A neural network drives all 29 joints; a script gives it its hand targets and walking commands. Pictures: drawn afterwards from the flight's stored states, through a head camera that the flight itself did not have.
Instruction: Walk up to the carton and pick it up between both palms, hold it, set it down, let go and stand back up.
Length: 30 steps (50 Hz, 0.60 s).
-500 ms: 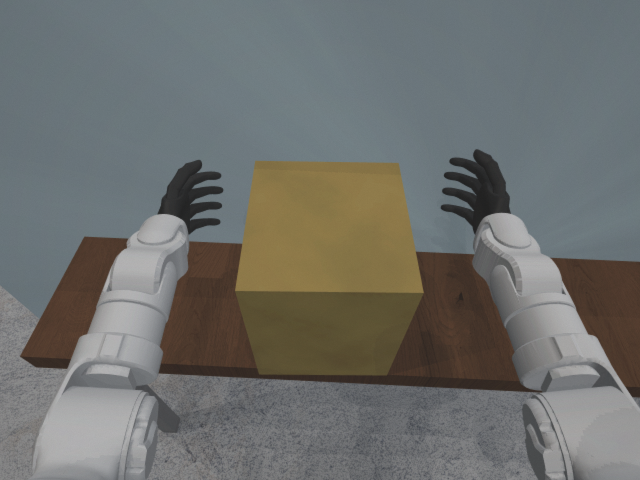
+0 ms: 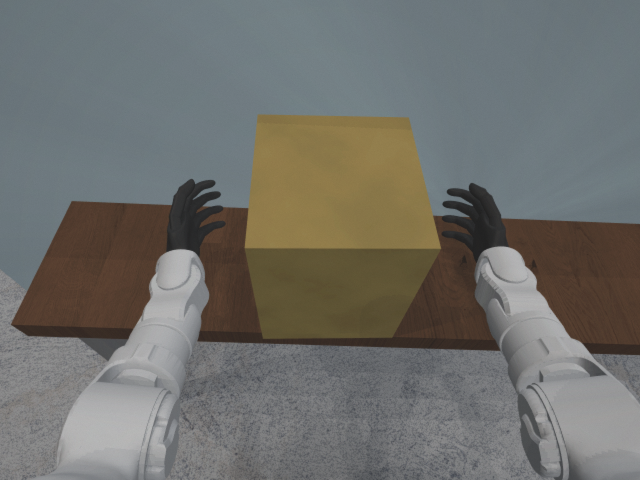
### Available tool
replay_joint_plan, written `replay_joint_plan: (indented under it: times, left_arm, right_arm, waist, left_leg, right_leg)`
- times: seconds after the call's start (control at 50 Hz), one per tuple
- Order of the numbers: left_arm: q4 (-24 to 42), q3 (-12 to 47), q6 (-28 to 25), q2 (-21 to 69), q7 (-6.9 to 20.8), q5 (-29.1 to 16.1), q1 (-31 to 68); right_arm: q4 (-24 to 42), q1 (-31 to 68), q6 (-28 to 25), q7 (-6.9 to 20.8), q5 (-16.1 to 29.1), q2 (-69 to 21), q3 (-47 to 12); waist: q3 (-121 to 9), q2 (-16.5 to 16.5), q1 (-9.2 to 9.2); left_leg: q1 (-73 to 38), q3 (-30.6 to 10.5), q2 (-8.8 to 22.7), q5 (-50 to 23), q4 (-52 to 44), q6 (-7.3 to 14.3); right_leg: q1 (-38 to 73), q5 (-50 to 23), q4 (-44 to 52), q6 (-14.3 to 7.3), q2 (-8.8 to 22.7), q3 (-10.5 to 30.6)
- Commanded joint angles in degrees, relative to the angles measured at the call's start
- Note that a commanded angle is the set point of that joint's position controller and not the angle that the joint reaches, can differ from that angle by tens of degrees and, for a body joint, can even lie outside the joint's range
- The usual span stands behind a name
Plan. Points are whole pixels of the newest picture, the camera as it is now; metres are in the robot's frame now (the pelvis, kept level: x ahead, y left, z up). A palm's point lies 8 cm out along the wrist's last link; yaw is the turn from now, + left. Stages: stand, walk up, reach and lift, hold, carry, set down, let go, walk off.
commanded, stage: reach and lift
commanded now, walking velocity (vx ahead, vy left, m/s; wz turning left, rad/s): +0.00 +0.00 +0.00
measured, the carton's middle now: (330, 235) +0.46 +0.02 +0.01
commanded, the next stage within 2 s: none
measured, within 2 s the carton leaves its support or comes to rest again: neither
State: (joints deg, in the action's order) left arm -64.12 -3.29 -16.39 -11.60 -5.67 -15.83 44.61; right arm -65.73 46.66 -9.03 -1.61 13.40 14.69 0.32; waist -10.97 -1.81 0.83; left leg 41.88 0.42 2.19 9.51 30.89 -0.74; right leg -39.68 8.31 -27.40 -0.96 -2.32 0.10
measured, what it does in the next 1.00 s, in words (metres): stands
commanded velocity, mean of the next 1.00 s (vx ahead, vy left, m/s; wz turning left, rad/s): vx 0.00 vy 0.00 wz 0.00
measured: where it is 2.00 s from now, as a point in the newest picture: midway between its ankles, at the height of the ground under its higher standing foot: outside the picture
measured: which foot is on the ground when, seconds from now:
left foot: down 0.00-1.00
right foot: down 0.00-1.00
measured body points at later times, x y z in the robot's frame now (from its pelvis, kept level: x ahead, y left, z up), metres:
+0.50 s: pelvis +0.05 +0.00 +0.00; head +0.13 +0.00 +0.44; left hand +0.48 +0.17 +0.05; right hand +0.50 -0.16 +0.05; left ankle +0.04 +0.12 -0.72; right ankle +0.03 -0.11 -0.72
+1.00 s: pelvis +0.02 -0.01 +0.01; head +0.07 +0.00 +0.45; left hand +0.44 +0.16 +0.06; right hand +0.44 -0.14 +0.05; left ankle +0.04 +0.12 -0.73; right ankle +0.03 -0.11 -0.73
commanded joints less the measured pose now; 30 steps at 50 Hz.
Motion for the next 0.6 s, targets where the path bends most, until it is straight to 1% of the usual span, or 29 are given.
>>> replay_joint_plan:
  times: [0.0,0.02,0.04,0.06,0.08,0.1,0.12,0.14,0.16,0.18,0.2,0.22,0.24,0.26,0.28,0.3,0.32,0.34,0.36,0.38,0.4,0.42,0.44,0.46,0.5,0.52,0.54,0.56,0.58]
  left_arm:
    - [-3.4,9.8,-3.8,-4.5,-3.1,-1.6,38.5]
    - [-5.9,9.3,-3.2,-3.8,-3.0,-0.7,36.0]
    - [-7.2,8.9,-2.6,-3.0,-2.7,0.7,34.5]
    - [-6.2,8.6,-2.4,-1.7,-2.6,2.0,32.9]
    - [-6.8,7.7,-1.9,-0.6,-2.3,3.5,32.0]
    - [-8.5,7.4,-1.7,0.1,-1.9,3.5,29.2]
    - [-8.8,6.7,-1.4,1.0,-1.4,5.1,29.0]
    - [-7.7,4.7,-1.5,1.1,-1.1,7.0,27.7]
    - [-6.0,3.8,-1.8,1.3,-0.5,7.6,27.9]
    - [-4.4,3.2,-2.3,2.7,0.0,8.5,27.5]
    - [-3.3,1.8,-2.7,3.4,0.6,10.1,27.0]
    - [-1.0,1.0,-3.2,3.9,0.7,11.0,26.4]
    - [0.0,-0.6,-3.6,4.0,0.7,12.7,25.7]
    - [1.9,-2.4,-4.0,3.7,0.9,13.7,26.5]
    - [2.1,-4.2,-4.3,3.7,1.1,15.3,24.6]
    - [2.7,-5.2,-4.9,3.5,1.3,15.2,23.7]
    - [2.5,-5.7,-4.8,5.5,1.7,16.7,22.6]
    - [1.6,-7.5,-5.3,4.8,1.9,17.6,20.9]
    - [2.0,-8.7,-6.0,4.4,1.9,17.4,21.2]
    - [0.5,-9.6,-6.3,5.9,2.0,18.5,21.5]
    - [-1.3,-11.1,-6.9,5.4,2.4,18.5,19.9]
    - [-0.4,-12.3,-7.4,5.6,2.5,19.2,21.2]
    - [-0.8,-13.2,-8.3,5.0,2.5,19.5,21.2]
    - [-1.7,-14.2,-8.7,4.9,2.9,19.9,22.1]
    - [-4.1,-15.0,-9.5,8.2,4.2,22.1,22.5]
    - [-3.8,-15.5,-9.9,10.0,4.8,23.1,22.6]
    - [-5.9,-15.8,-9.5,13.7,6.0,24.8,22.0]
    - [-6.3,-15.7,-9.1,17.0,7.2,26.5,22.8]
    - [-6.5,-16.1,-8.8,19.9,7.9,28.3,22.1]
  right_arm:
    - [8.5,34.0,-3.6,1.2,-0.7,4.6,3.4]
    - [8.1,34.0,-4.0,1.4,0.0,4.2,2.3]
    - [6.2,32.9,-4.4,1.5,0.8,5.1,1.8]
    - [7.1,33.0,-5.0,1.4,1.3,4.8,1.3]
    - [5.9,31.6,-5.2,1.2,1.2,4.5,1.3]
    - [6.2,31.4,-6.2,1.2,2.0,5.1,0.8]
    - [4.5,30.6,-6.8,1.2,1.9,4.5,0.7]
    - [4.5,28.9,-7.7,1.1,1.9,4.2,0.7]
    - [4.6,28.2,-8.2,1.1,1.9,3.9,0.4]
    - [4.2,28.0,-8.9,1.0,2.0,2.9,0.2]
    - [2.9,27.4,-9.6,0.9,1.1,2.0,0.4]
    - [0.8,25.6,-10.3,0.9,0.9,2.3,0.9]
    - [-0.2,24.8,-11.0,0.6,0.3,2.1,1.2]
    - [-1.0,24.5,-11.7,0.3,-1.0,1.7,1.9]
    - [-2.2,22.6,-12.4,-0.1,-1.6,1.3,2.3]
    - [-1.8,22.9,-13.2,-0.6,-2.2,1.4,2.5]
    - [-3.8,22.0,-13.5,-0.9,-3.2,0.1,3.1]
    - [-2.4,21.6,-14.3,-1.4,-3.5,-1.0,2.8]
    - [-0.5,22.2,-15.3,-1.9,-4.0,-1.1,3.0]
    - [-1.1,22.9,-15.4,-2.2,-5.0,-2.8,3.1]
    - [0.4,22.6,-15.8,-2.3,-4.8,-4.8,1.8]
    - [1.6,23.1,-16.4,-2.7,-5.2,-6.0,2.5]
    - [3.5,23.7,-16.9,-3.1,-5.8,-6.9,2.1]
    - [3.9,24.3,-16.8,-3.3,-6.8,-9.3,1.7]
    - [2.9,25.2,-16.1,-2.5,-9.9,-14.5,2.8]
    - [1.9,24.2,-16.1,-2.3,-11.4,-17.5,3.0]
    - [2.2,25.6,-15.8,-1.7,-13.2,-21.3,3.8]
    - [-0.2,24.4,-15.8,-1.3,-16.1,-24.6,5.6]
    - [0.4,25.0,-16.1,-0.9,-19.3,-27.8,6.9]
  waist:
    - [-48.9,5.9,1.61]
    - [-47.1,4.9,2.67]
    - [-46.3,6.6,2.66]
    - [-47.8,6.9,2.89]
    - [-47.9,7.6,3.06]
    - [-46.6,7.1,3.36]
    - [-45.1,7.7,3.08]
    - [-46.6,7.7,3.27]
    - [-45.6,8.6,3.25]
    - [-45.6,7.8,2.35]
    - [-45.1,7.7,2.34]
    - [-44.4,9.2,1.44]
    - [-44.1,10.0,1.87]
    - [-43.3,9.0,1.3]
    - [-43.9,8.8,1.05]
    - [-43.3,7.6,1.26]
    - [-40.9,6.4,-0.45]
    - [-41.1,5.8,0.49]
    - [-40.7,4.5,0.57]
    - [-39.2,3.7,0.46]
    - [-38.4,1.5,2.12]
    - [-38.4,0.5,1.53]
    - [-39.5,-0.5,1.94]
    - [-37.1,-3.1,2.01]
    - [-34.3,-3.4,1.66]
    - [-33.4,-3.7,1.24]
    - [-30.1,-4.9,1.52]
    - [-27.9,-3.6,0.24]
    - [-28.0,-4.2,0.23]
  left_leg:
    - [-20.3,0.9,-0.3,0.6,2.6,-2.8]
    - [-20.9,0.7,-0.3,-2.0,3.1,-3.2]
    - [-22.9,0.5,-0.3,-4.7,3.4,-3.8]
    - [-24.7,0.2,-0.2,-7.7,3.8,-4.0]
    - [-26.1,0.2,-0.1,-11.1,4.3,-4.5]
    - [-27.1,0.0,0.1,-15.9,5.3,-4.8]
    - [-28.6,-0.2,0.1,-19.6,5.4,-5.2]
    - [-29.5,-0.2,-0.2,-23.5,6.2,-5.3]
    - [-30.5,-0.1,-0.2,-28.2,6.6,-5.7]
    - [-31.8,-0.3,-0.1,-33.2,7.6,-5.9]
    - [-32.2,-0.3,-0.3,-35.7,7.7,-5.9]
    - [-33.4,-0.6,-0.1,-38.3,7.8,-6.5]
    - [-34.7,-0.3,0.1,-40.7,7.8,-6.7]
    - [-34.7,-0.3,0.0,-42.6,8.1,-6.7]
    - [-33.9,0.0,0.0,-43.8,8.4,-6.5]
    - [-32.5,0.3,-0.2,-44.7,8.0,-6.6]
    - [-32.4,0.4,-0.1,-43.1,7.0,-5.9]
    - [-30.0,0.5,-0.5,-41.4,6.6,-5.4]
    - [-27.6,1.3,-0.9,-40.3,6.4,-4.9]
    - [-25.0,1.2,-1.2,-38.0,5.4,-4.4]
    - [-20.8,2.1,-1.8,-35.0,5.0,-3.5]
    - [-18.7,2.4,-2.0,-33.0,4.3,-3.0]
    - [-15.3,2.5,-2.5,-31.2,3.7,-2.5]
    - [-11.3,2.8,-2.7,-26.8,2.3,-1.5]
    - [-10.7,2.6,-2.2,-21.7,-0.2,-0.5]
    - [-10.4,2.8,-2.2,-20.1,-1.1,-0.1]
    - [-10.9,2.5,-2.1,-18.0,-1.8,0.2]
    - [-12.4,3.0,-2.2,-17.4,-2.7,-0.1]
    - [-13.5,3.1,-2.2,-17.0,-3.4,-0.1]
  right_leg:
    - [2.1,9.8,-2.4,-0.6,1.0,-3.3]
    - [3.2,7.2,-2.8,-0.4,0.7,-3.4]
    - [3.0,5.4,-2.7,-0.4,0.4,-3.6]
    - [4.0,2.9,-2.8,-0.4,0.1,-3.5]
    - [4.5,0.6,-2.4,-0.7,-0.2,-3.8]
    - [4.5,-2.7,-3.0,-0.3,-0.6,-4.2]
    - [4.7,-4.7,-2.6,-0.3,-0.9,-4.6]
    - [7.1,-8.3,-2.3,-0.1,-1.2,-4.1]
    - [8.4,-11.0,-2.0,0.1,-1.1,-4.2]
    - [9.6,-14.9,-2.5,0.2,-1.4,-4.4]
    - [11.2,-18.0,-2.4,0.5,-1.3,-4.0]
    - [10.7,-19.0,-2.4,0.6,-1.5,-4.3]
    - [11.1,-20.6,-2.3,0.9,-1.6,-4.2]
    - [12.5,-23.0,-2.4,1.0,-1.5,-4.1]
    - [14.1,-26.7,-2.5,1.4,-1.3,-3.5]
    - [16.1,-30.2,-3.0,1.8,-1.1,-3.2]
    - [16.3,-31.8,-2.5,2.3,-1.0,-2.8]
    - [19.4,-33.6,-2.8,2.7,-0.4,-1.9]
    - [21.9,-36.4,-3.6,3.4,-0.2,-1.3]
    - [23.3,-36.9,-3.9,3.9,0.3,-1.0]
    - [27.3,-38.6,-4.8,4.4,0.9,0.1]
    - [29.6,-40.4,-5.4,5.0,1.2,0.4]
    - [33.0,-42.4,-6.5,5.5,1.7,0.8]
    - [36.2,-42.8,-6.7,6.1,2.6,1.4]
    - [36.4,-37.8,-6.4,6.5,3.2,1.2]
    - [37.6,-37.2,-6.0,6.6,3.7,1.2]
    - [37.1,-36.2,-5.3,6.6,4.0,1.1]
    - [36.4,-35.4,-4.6,6.7,4.1,0.6]
    - [37.1,-34.8,-3.8,6.6,4.1,0.2]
